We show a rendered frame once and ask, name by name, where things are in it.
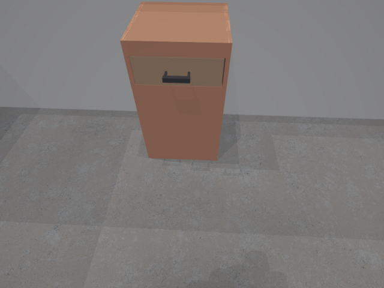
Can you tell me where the drawer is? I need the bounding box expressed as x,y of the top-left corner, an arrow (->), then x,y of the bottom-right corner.
130,56 -> 224,86

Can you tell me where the cabinet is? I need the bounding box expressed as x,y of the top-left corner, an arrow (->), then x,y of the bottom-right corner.
120,2 -> 232,161

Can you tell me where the handle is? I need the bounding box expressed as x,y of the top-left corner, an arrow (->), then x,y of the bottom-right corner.
162,71 -> 190,83

